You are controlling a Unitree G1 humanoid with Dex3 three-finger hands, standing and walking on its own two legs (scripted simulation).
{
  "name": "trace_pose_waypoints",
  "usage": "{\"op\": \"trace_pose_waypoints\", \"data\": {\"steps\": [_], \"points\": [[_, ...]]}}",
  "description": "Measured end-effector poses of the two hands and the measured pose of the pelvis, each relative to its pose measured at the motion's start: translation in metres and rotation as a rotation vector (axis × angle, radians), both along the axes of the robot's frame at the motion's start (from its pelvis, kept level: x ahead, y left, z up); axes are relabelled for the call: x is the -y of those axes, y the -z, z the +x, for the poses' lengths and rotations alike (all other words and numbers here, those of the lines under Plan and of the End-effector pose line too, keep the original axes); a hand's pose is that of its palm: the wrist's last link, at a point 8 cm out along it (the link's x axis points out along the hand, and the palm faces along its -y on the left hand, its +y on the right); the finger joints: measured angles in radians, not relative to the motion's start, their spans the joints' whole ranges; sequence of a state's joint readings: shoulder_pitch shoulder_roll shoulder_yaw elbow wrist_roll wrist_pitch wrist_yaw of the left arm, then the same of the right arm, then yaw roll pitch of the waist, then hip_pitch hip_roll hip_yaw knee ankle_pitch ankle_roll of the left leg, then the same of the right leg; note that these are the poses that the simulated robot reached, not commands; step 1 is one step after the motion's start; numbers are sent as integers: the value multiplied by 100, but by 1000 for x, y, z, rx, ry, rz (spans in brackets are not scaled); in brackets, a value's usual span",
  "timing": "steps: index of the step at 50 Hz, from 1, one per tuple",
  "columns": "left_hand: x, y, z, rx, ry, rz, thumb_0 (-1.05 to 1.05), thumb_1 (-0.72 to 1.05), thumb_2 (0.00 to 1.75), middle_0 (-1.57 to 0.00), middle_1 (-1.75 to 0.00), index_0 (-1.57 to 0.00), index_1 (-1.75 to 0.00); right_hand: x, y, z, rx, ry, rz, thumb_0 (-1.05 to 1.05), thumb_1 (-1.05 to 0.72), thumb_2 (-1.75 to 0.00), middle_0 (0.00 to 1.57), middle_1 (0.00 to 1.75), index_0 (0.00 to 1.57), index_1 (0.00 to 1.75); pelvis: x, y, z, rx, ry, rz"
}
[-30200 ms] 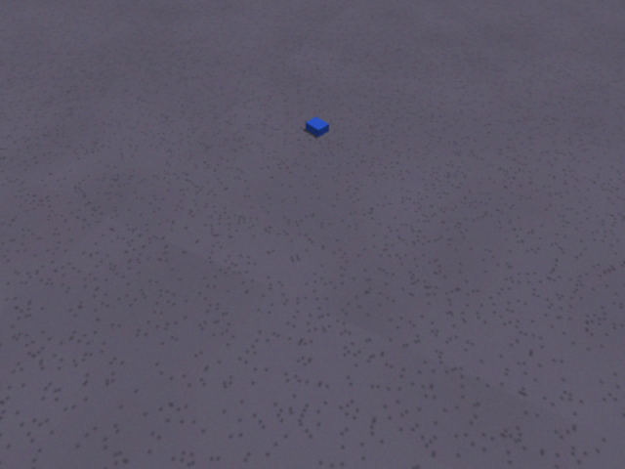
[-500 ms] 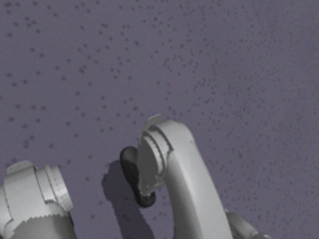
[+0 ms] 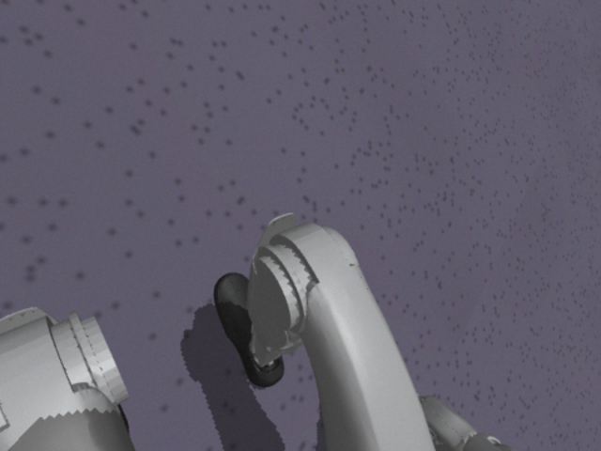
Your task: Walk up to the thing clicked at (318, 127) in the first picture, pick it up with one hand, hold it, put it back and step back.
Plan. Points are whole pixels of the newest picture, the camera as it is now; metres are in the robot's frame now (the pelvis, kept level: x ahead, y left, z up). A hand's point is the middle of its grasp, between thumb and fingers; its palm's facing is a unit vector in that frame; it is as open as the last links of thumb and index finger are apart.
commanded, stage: open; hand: left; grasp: from above
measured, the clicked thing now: out of the picture +0.46 +0.34 -0.28
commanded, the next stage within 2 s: withdraw in 0.90 s
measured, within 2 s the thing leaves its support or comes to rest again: neither
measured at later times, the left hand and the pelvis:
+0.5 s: hand out of the picture +0.46 +0.33 -0.25, palm faces -0.43 -0.16 -0.89, open 12.4 cm; pelvis +0.00 +0.00 +0.00, yaw -1 degrees
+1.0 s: hand out of the picture +0.46 +0.33 -0.25, palm faces -0.44 -0.16 -0.89, open 13.4 cm; pelvis +0.00 +0.00 +0.01, yaw -1 degrees
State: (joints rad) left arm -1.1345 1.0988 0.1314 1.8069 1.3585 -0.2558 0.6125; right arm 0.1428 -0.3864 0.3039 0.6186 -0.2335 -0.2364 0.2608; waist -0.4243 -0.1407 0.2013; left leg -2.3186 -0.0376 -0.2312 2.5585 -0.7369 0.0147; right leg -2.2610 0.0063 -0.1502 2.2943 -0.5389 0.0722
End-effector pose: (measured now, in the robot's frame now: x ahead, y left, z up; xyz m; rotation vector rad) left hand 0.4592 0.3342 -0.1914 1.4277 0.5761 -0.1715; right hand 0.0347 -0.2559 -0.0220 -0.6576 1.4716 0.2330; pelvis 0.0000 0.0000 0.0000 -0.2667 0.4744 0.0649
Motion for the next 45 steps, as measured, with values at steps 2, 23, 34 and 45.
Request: {"op": "trace_pose_waypoints", "data": {"steps": [2,23,34,45], "points": [[0,0,-1,-1,3,1,0,-8,53,-70,-47,-68,-48,-1,0,0,0,-4,3,0,-90,-90,20,30,20,30,0,0,0,1,0,0],[0,2,4,12,-11,7,0,-23,76,-38,-72,-37,-75,-1,-6,-5,-9,1,-8,0,-89,-90,20,30,20,30,-2,-3,-2,-1,3,-11],[-2,2,5,1,-11,4,0,-32,84,-27,-81,-26,-84,-6,-6,-9,-25,16,1,0,-89,-90,20,30,20,30,-3,-6,-2,-9,5,-16],[-2,3,5,5,-1,5,0,-36,88,-21,-88,-20,-89,-6,-8,-6,-23,10,-3,0,-89,-90,20,30,20,30,-2,-8,-2,-12,6,-17]]}}
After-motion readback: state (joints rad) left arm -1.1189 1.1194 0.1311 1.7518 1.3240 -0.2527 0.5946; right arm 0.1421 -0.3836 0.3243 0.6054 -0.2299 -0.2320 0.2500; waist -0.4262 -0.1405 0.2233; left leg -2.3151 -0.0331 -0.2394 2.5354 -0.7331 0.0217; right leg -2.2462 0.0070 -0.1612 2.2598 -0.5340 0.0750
